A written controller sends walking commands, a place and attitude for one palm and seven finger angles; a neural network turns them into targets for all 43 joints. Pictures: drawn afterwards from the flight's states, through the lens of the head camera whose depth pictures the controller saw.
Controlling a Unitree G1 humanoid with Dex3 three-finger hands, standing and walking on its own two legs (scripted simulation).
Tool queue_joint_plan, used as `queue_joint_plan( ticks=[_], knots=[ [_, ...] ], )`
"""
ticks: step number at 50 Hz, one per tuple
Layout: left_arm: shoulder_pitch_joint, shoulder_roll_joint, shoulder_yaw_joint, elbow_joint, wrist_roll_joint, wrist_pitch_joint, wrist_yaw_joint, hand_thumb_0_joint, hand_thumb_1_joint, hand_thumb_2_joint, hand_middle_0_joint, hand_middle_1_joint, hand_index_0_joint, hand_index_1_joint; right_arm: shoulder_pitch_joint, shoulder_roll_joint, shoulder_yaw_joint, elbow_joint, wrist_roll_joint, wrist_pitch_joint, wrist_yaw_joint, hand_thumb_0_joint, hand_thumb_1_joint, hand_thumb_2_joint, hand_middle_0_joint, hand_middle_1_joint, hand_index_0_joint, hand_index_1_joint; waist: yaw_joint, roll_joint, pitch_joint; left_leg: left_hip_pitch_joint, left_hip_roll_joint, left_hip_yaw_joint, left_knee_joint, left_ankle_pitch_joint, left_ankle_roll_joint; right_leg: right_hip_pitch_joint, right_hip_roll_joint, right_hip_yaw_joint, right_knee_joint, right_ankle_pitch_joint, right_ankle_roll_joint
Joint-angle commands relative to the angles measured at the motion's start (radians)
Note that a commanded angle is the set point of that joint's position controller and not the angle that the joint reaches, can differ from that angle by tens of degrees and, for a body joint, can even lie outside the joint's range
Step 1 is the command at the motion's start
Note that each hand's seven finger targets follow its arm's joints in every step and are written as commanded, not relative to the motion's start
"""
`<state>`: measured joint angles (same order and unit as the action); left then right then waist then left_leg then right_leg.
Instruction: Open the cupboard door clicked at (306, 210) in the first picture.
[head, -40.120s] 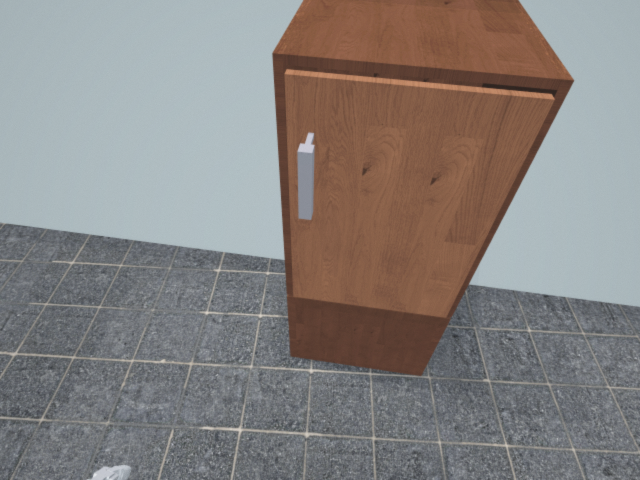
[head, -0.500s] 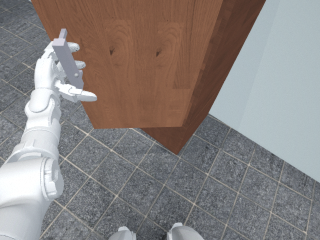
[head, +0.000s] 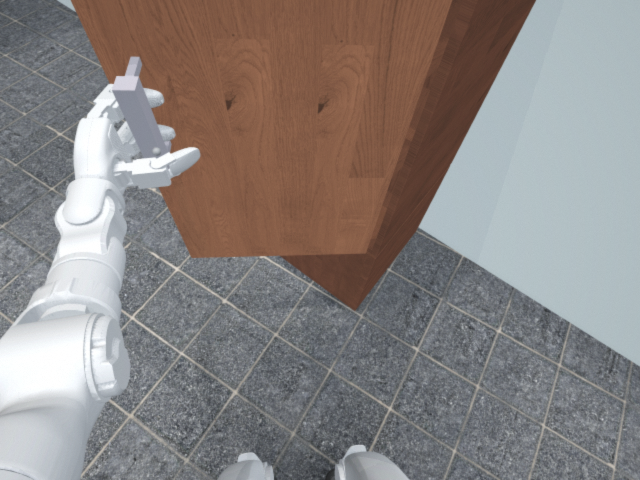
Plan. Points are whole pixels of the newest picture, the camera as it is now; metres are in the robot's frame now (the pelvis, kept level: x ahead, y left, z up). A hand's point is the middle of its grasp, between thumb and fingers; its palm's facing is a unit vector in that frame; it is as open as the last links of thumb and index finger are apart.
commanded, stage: close the thumb around the handle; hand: left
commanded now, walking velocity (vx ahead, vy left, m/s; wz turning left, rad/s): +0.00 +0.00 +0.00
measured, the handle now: (149, 121) +0.56 +0.18 +0.09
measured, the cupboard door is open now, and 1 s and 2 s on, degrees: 41 64 82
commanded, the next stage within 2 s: pull the door open along its arc in 0.32 s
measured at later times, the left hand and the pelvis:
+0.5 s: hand (159, 149) +0.50 +0.16 +0.10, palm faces +0.00 -1.00 -0.01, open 6.0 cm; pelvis +0.00 +0.00 +0.00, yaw +0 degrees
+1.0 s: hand (186, 241) +0.37 +0.12 +0.10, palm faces +0.13 -0.99 +0.10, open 6.5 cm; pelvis +0.02 +0.00 +0.02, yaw -1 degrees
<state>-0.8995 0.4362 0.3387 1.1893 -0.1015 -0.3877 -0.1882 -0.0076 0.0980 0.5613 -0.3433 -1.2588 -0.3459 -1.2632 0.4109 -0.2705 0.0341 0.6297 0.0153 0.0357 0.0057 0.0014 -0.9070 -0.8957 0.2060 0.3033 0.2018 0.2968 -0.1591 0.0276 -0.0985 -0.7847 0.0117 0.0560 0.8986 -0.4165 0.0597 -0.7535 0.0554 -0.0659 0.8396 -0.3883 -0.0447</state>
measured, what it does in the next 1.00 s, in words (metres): stands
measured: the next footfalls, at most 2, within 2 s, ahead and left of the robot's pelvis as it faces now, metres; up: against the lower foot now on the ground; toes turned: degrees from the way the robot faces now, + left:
none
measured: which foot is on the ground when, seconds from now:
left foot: down 0.00-1.00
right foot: down 0.00-1.00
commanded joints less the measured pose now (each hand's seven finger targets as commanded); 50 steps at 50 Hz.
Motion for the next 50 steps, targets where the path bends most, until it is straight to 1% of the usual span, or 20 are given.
queue_joint_plan(
  ticks=[1,3,6,8,15,16,18,21,27,31,33,35,38,41,42,43,45,48,49,50],
  knots=[
    [-0.468,0.211,0.003,-0.251,-0.018,-0.079,-0.008,0.000,0.620,0.780,-0.380,-1.320,-0.380,-1.320,0.145,-0.174,-0.062,-0.054,-0.005,-0.015,-0.014,0.000,-0.900,-0.900,0.200,0.300,0.200,0.300,-0.003,0.100,-0.448,0.359,0.001,-0.110,-0.079,0.397,-0.027,0.135,0.002,0.056,-0.079,0.348,0.017],
    [-0.482,0.191,-0.012,-0.243,-0.020,-0.081,-0.008,0.000,0.732,0.828,-0.388,-1.332,-0.388,-1.332,0.146,-0.174,-0.065,-0.047,-0.007,-0.015,-0.011,0.000,-0.900,-0.900,0.200,0.300,0.200,0.300,-0.012,0.090,-0.426,0.361,0.005,-0.115,-0.080,0.377,-0.028,0.112,0.005,0.053,-0.083,0.319,0.018],
    [-0.439,0.197,0.005,-0.232,-0.027,-0.075,-0.006,0.000,0.900,0.900,-0.400,-1.350,-0.400,-1.350,0.149,-0.177,-0.067,-0.048,-0.005,-0.012,-0.011,0.000,-0.900,-0.900,0.200,0.300,0.200,0.300,-0.002,0.070,-0.439,0.364,0.005,-0.116,-0.082,0.412,-0.029,0.129,0.005,0.049,-0.081,0.345,0.018],
    [-0.451,0.192,-0.003,-0.218,-0.025,-0.062,-0.008,0.000,0.900,0.900,-0.400,-1.350,-0.400,-1.350,0.152,-0.177,-0.066,-0.045,-0.006,-0.010,-0.011,0.000,-0.900,-0.900,0.200,0.300,0.200,0.300,-0.010,0.053,-0.408,0.341,0.004,-0.113,-0.086,0.381,-0.027,0.125,0.005,0.049,-0.086,0.330,0.020],
    [-0.432,0.193,0.001,-0.229,-0.015,-0.066,0.008,0.000,0.900,0.900,-0.400,-1.350,-0.400,-1.350,0.150,-0.176,-0.068,-0.051,-0.008,-0.005,-0.010,0.000,-0.900,-0.900,0.200,0.300,0.200,0.300,0.002,0.081,-0.410,0.367,0.008,-0.123,-0.084,0.417,-0.034,0.095,0.004,0.042,-0.074,0.325,0.016],
    [-0.452,0.164,-0.023,-0.223,-0.015,-0.061,0.013,0.000,0.900,0.900,-0.400,-1.350,-0.400,-1.350,0.149,-0.174,-0.067,-0.048,-0.009,-0.005,-0.007,0.000,-0.900,-0.900,0.200,0.300,0.200,0.300,-0.014,0.074,-0.393,0.363,0.009,-0.121,-0.083,0.404,-0.032,0.082,0.005,0.043,-0.080,0.320,0.019],
    [-0.461,0.173,-0.021,-0.213,-0.009,-0.058,0.020,0.000,0.900,0.900,-0.400,-1.350,-0.400,-1.350,0.152,-0.178,-0.067,-0.048,-0.009,-0.006,-0.008,0.000,-0.900,-0.900,0.200,0.300,0.200,0.300,-0.020,0.041,-0.383,0.335,0.007,-0.121,-0.086,0.365,-0.028,0.088,0.004,0.045,-0.082,0.299,0.020],
    [-0.469,0.190,-0.011,-0.208,-0.003,-0.060,0.022,0.000,0.900,0.900,-0.400,-1.350,-0.400,-1.350,0.152,-0.179,-0.067,-0.047,-0.009,-0.008,-0.008,0.000,-0.900,-0.900,0.200,0.300,0.200,0.300,-0.014,0.069,-0.404,0.342,0.005,-0.119,-0.079,0.368,-0.029,0.086,0.002,0.049,-0.079,0.301,0.019],
    [-0.311,0.156,-0.009,-0.251,-0.025,-0.051,0.002,0.000,0.900,0.900,-0.400,-1.350,-0.400,-1.350,0.135,-0.172,-0.069,-0.080,-0.005,-0.004,-0.004,0.000,-0.900,-0.900,0.200,0.300,0.200,0.300,0.030,0.037,-0.447,0.337,0.000,-0.101,-0.088,0.391,-0.027,0.165,0.003,0.049,-0.078,0.347,0.017],
    [-0.176,0.133,-0.015,-0.331,-0.048,-0.037,-0.014,0.000,0.900,0.900,-0.400,-1.350,-0.400,-1.350,0.107,-0.165,-0.070,-0.117,0.005,0.002,0.000,0.000,-0.900,-0.900,0.200,0.300,0.200,0.300,0.063,0.041,-0.438,0.331,-0.004,-0.080,-0.104,0.410,-0.024,0.223,0.003,0.050,-0.086,0.390,0.015],
    [-0.092,0.110,-0.027,-0.384,-0.063,-0.023,-0.018,0.000,0.900,0.900,-0.400,-1.350,-0.400,-1.350,0.085,-0.159,-0.071,-0.137,0.012,0.004,0.000,0.000,-0.900,-0.900,0.200,0.300,0.200,0.300,0.075,0.010,-0.413,0.309,-0.006,-0.068,-0.118,0.391,-0.021,0.263,0.002,0.055,-0.100,0.401,0.015],
    [0.014,0.086,-0.032,-0.459,-0.080,-0.014,-0.019,0.000,0.900,0.900,-0.400,-1.350,-0.400,-1.350,0.063,-0.153,-0.071,-0.161,0.017,0.001,0.003,0.000,-0.900,-0.900,0.200,0.300,0.200,0.300,0.099,0.018,-0.411,0.315,-0.007,-0.060,-0.128,0.420,-0.019,0.298,0.000,0.056,-0.103,0.435,0.014],
    [0.198,0.019,-0.069,-0.597,-0.106,0.011,-0.019,0.000,0.900,0.900,-0.400,-1.350,-0.400,-1.350,0.025,-0.140,-0.074,-0.192,0.027,-0.007,0.009,0.000,-0.900,-0.900,0.200,0.300,0.200,0.300,0.121,-0.033,-0.377,0.313,-0.007,-0.047,-0.147,0.443,-0.015,0.351,-0.004,0.055,-0.116,0.486,0.018],
    [0.384,-0.030,-0.097,-0.776,-0.125,0.031,-0.010,0.000,0.900,0.900,-0.400,-1.350,-0.400,-1.350,-0.019,-0.131,-0.074,-0.223,0.033,-0.021,0.017,0.000,-0.900,-0.900,0.200,0.300,0.200,0.300,0.149,0.006,-0.368,0.357,-0.006,-0.042,-0.159,0.504,-0.018,0.373,-0.011,0.053,-0.118,0.526,0.019],
    [0.438,-0.048,0.026,-0.856,-0.187,0.050,0.108,0.000,0.900,0.900,-0.400,-1.350,-0.400,-1.350,-0.058,-0.105,-0.077,-0.228,0.029,-0.030,0.020,0.000,-0.900,-0.900,0.200,0.300,0.200,0.300,0.227,-0.030,-0.358,0.329,-0.009,-0.035,-0.174,0.490,-0.029,0.395,-0.009,0.034,-0.133,0.496,0.019],
    [0.519,-0.122,-0.045,-0.908,-0.171,0.073,0.176,0.000,0.900,0.900,-0.400,-1.350,-0.400,-1.350,-0.084,-0.103,-0.070,-0.238,0.025,-0.039,0.027,0.000,-0.900,-0.900,0.200,0.300,0.200,0.300,0.207,-0.024,-0.320,0.337,-0.010,-0.031,-0.189,0.467,-0.034,0.393,-0.010,0.027,-0.141,0.474,0.021],
    [0.637,-0.162,-0.065,-1.005,-0.147,0.098,0.275,0.000,0.900,0.900,-0.400,-1.350,-0.400,-1.350,-0.116,-0.099,-0.068,-0.246,0.019,-0.047,0.035,0.000,-0.900,-0.900,0.200,0.300,0.200,0.300,0.207,-0.052,-0.262,0.335,-0.008,-0.036,-0.201,0.445,-0.038,0.387,-0.013,0.015,-0.145,0.445,0.020],
    [0.780,-0.203,-0.110,-1.169,-0.071,0.121,0.394,0.000,0.900,0.900,-0.400,-1.350,-0.400,-1.350,-0.158,-0.080,-0.065,-0.259,-0.001,-0.039,0.041,0.000,-0.900,-0.900,0.200,0.300,0.200,0.300,0.220,-0.049,-0.273,0.357,-0.010,-0.031,-0.208,0.466,-0.041,0.431,-0.025,0.024,-0.135,0.482,0.019],
    [0.843,-0.189,-0.102,-1.215,-0.049,0.127,0.432,0.000,0.900,0.900,-0.400,-1.350,-0.400,-1.350,-0.167,-0.078,-0.065,-0.263,-0.007,-0.033,0.039,0.000,-0.900,-0.900,0.200,0.300,0.200,0.300,0.228,-0.063,-0.275,0.361,-0.009,-0.034,-0.205,0.476,-0.040,0.450,-0.029,0.027,-0.134,0.489,0.018],
    [0.877,-0.227,-0.147,-1.272,-0.021,0.139,0.463,0.000,0.900,0.900,-0.400,-1.350,-0.400,-1.350,-0.186,-0.065,-0.060,-0.270,-0.011,-0.024,0.040,0.000,-0.900,-0.900,0.200,0.300,0.200,0.300,0.227,-0.035,-0.271,0.372,-0.009,-0.031,-0.211,0.478,-0.042,0.458,-0.034,0.033,-0.134,0.500,0.016]
  ],
)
